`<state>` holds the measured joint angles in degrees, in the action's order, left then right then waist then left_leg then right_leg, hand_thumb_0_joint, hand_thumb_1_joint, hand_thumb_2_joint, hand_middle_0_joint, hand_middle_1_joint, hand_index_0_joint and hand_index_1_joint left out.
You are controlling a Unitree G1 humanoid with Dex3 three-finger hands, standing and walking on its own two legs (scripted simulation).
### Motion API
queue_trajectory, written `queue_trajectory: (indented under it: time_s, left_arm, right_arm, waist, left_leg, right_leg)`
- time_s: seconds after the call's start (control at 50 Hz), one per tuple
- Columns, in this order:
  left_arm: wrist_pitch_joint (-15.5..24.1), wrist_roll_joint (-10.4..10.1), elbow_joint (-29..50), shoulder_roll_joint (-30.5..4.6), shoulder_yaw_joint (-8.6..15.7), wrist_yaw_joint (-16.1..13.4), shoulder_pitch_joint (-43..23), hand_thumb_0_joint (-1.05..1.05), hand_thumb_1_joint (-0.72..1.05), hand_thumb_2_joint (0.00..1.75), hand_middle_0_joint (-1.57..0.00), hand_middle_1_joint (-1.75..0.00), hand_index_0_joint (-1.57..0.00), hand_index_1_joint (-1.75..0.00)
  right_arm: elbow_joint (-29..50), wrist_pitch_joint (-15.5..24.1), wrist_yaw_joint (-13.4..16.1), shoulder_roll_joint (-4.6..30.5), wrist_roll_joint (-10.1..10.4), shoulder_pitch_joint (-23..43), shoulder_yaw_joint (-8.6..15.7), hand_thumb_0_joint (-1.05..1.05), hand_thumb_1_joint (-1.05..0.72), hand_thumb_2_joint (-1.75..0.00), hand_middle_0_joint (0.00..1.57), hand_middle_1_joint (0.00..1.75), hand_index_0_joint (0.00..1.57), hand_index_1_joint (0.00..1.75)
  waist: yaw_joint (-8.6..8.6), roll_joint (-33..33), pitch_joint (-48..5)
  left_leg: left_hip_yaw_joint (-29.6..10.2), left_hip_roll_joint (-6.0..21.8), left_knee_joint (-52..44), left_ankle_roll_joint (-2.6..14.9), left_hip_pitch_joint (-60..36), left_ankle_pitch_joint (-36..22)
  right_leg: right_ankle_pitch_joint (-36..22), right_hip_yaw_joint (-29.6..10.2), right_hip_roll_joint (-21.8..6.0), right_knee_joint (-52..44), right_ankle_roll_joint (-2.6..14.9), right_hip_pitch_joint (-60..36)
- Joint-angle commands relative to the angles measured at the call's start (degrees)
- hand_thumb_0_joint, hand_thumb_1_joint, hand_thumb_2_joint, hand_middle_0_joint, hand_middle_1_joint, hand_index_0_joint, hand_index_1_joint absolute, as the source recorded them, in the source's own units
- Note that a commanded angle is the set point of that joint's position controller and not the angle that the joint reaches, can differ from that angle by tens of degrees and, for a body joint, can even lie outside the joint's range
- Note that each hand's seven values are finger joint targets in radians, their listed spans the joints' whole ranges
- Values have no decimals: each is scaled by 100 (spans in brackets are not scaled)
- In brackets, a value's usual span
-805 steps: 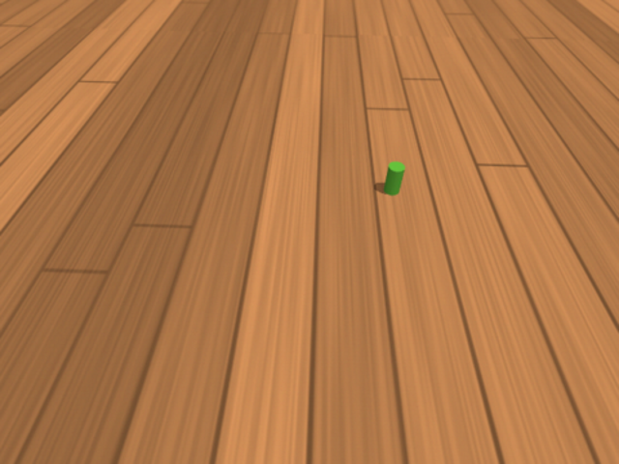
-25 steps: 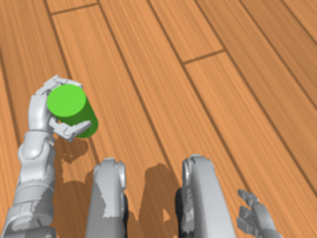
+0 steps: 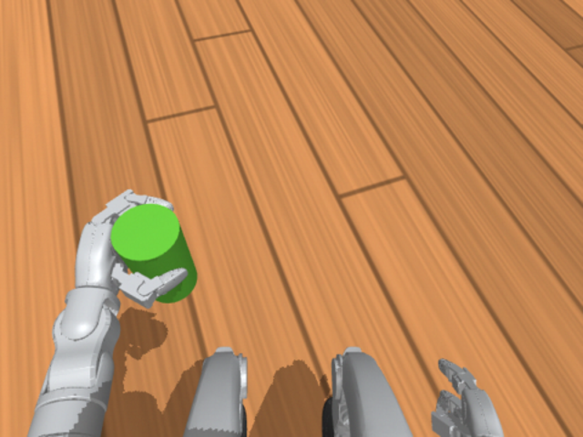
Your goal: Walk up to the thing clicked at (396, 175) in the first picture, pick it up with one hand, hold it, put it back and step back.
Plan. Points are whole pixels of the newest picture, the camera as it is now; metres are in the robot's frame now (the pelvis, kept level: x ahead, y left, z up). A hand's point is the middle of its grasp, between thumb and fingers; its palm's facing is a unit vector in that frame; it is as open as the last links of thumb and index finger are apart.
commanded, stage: lift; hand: left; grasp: from the side
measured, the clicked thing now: (160, 258) +0.36 +0.19 -0.01
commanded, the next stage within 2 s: hold in 1.08 s
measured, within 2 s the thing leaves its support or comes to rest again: neither
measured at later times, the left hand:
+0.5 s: hand (134, 219) +0.35 +0.19 +0.10, palm faces +0.00 -1.00 -0.03, open 10.6 cm
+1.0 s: hand (133, 198) +0.36 +0.17 +0.14, palm faces -0.02 -1.00 +0.00, open 10.6 cm
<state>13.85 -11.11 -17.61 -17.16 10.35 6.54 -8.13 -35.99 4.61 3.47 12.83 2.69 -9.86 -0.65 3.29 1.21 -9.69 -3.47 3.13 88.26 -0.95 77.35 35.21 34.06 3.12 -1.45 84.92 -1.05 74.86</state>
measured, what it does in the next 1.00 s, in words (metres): rises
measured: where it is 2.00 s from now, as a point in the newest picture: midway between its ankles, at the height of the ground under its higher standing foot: outside the picture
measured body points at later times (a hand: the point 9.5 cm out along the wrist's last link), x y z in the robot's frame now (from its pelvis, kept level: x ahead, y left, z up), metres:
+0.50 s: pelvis +0.02 +0.00 +0.08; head +0.11 +0.02 +0.53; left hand +0.35 +0.24 +0.10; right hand +0.16 -0.24 -0.02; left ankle +0.05 +0.12 -0.57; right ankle +0.05 -0.14 -0.57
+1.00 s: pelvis +0.04 -0.01 +0.12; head +0.10 +0.01 +0.56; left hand +0.35 +0.23 +0.14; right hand +0.16 -0.25 +0.01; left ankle +0.05 +0.12 -0.57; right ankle +0.05 -0.14 -0.57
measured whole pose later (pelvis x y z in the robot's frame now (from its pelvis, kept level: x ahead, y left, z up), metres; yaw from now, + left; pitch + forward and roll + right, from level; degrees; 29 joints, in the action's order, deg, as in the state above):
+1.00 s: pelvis +0.04 -0.01 +0.12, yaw +1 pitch +10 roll -2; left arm 18.3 -12.3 -26.0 -14.6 9.3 12.8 -6.0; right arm -38.5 4.7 5.5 12.5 1.1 -13.5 -1.3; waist 2.6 0.3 -2.6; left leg -1.0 3.3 55.6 -1.5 39.5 26.1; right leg 25.1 2.4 -1.0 53.2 -0.7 38.0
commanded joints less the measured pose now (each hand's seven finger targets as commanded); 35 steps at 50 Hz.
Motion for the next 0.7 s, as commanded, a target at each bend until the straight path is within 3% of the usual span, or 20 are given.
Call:
queue_trajectory:
  time_s: [0.0, 0.02, 0.16, 0.22, 0.24, 0.34, 0.38, 0.46, 0.48, 0.5, 0.62, 0.68]
  left_arm:
    - [828, -241, 1732, -1061, 548, 62, -2047, 0, 7, 130, -126, -145, -128, -145]
    - [848, -272, 1742, -960, 424, 117, -1996, 0, 8, 130, -127, -145, -129, -145]
    - [944, -380, 1684, -972, 463, 310, -1898, 0, 6, 128, -127, -144, -129, -144]
    - [1001, -413, 1658, -863, 415, 319, -1963, 0, 5, 129, -127, -145, -129, -145]
    - [1029, -416, 1729, -943, 500, 294, -1975, 0, 5, 128, -128, -145, -130, -145]
    - [1098, -355, 1681, -847, 341, 274, -2167, 0, 7, 131, -128, -146, -130, -146]
    - [1092, -361, 1576, -901, 434, 276, -1955, 0, 7, 130, -129, -146, -131, -146]
    - [1080, -403, 1658, -787, 330, 316, -2029, 0, 7, 129, -126, -144, -128, -144]
    - [1060, -388, 1593, -859, 430, 291, -1960, 0, 9, 130, -126, -144, -128, -145]
    - [1060, -376, 1586, -798, 331, 311, -2014, 0, 9, 130, -126, -145, -128, -145]
    - [1106, -417, 1222, -772, 366, 483, -1999, 0, 8, 129, -124, -143, -126, -143]
    - [1156, -449, 1245, -804, 430, 572, -2050, 0, 10, 129, -123, -143, -125, -143]
  right_arm:
    - [502, 287, 70, 895, -22, -306, 332, 0, -90, -90, 20, 30, 20, 30]
    - [515, 300, 65, 878, -17, -262, 311, 0, -90, -90, 20, 30, 20, 30]
    - [488, 339, 52, 875, -31, -402, 284, 0, -91, -90, 20, 30, 20, 30]
    - [454, 354, 68, 850, -42, -421, 263, 0, -90, -90, 20, 30, 20, 30]
    - [461, 349, 67, 850, -48, -402, 251, 0, -91, -90, 20, 30, 20, 30]
    - [449, 328, 101, 843, -95, -375, 240, 0, -91, -90, 20, 30, 20, 30]
    - [478, 324, 133, 819, -91, -351, 229, 0, -91, -90, 20, 30, 20, 30]
    - [415, 312, 169, 810, -122, -452, 214, 0, -91, -90, 20, 30, 20, 30]
    - [419, 308, 181, 836, -122, -471, 224, 0, -91, -90, 20, 30, 20, 30]
    - [399, 301, 186, 791, -130, -433, 200, 0, -90, -90, 20, 30, 20, 30]
    - [386, 288, 216, 765, -131, -392, 193, 0, -90, -90, 20, 30, 20, 30]
    - [364, 283, 217, 735, -145, -406, 188, 0, -90, -90, 20, 30, 20, 30]
  waist:
    - [44, 706, -2516]
    - [-7, 789, -2390]
    - [-51, 769, -2434]
    - [-35, 636, -2318]
    - [-113, 704, -2267]
    - [-46, 680, -2076]
    - [-105, 572, -2045]
    - [-68, 640, -2131]
    - [-83, 558, -2094]
    - [-80, 582, -1961]
    - [-72, 411, -1550]
    - [-130, 576, -1658]
  left_leg:
    - [-123, -196, -1814, 113, -2683, -1024]
    - [-104, -211, -1930, 96, -2754, -961]
    - [-40, -201, -2403, 52, -3594, -1883]
    - [19, -214, -2544, 72, -3680, -1987]
    - [32, -215, -2647, 58, -3796, -2011]
    - [11, -202, -3022, 45, -4123, -1848]
    - [96, -239, -3109, 72, -4097, -1833]
    - [87, -214, -3289, 30, -4561, -2282]
    - [84, -203, -3346, 31, -4631, -2403]
    - [81, -211, -3394, 30, -4604, -2381]
    - [159, -216, -3692, 70, -4678, -2224]
    - [184, -221, -3773, 45, -4872, -2441]
  right_leg:
    - [-1220, -71, 173, -1544, 225, -1533]
    - [-1150, -72, 175, -1637, 234, -1598]
    - [-1862, -6, 198, -2138, 241, -2399]
    - [-2016, -34, 191, -2342, 230, -2669]
    - [-2011, -32, 189, -2390, 233, -2755]
    - [-1858, 18, 211, -2677, 227, -2922]
    - [-1920, -50, 192, -2859, 204, -3259]
    - [-2261, -5, 222, -3017, 207, -3503]
    - [-2358, 6, 227, -3044, 213, -3573]
    - [-2329, 12, 230, -3092, 212, -3574]
    - [-2283, -48, 205, -3471, 188, -3980]
    - [-2457, -42, 196, -3532, 196, -4110]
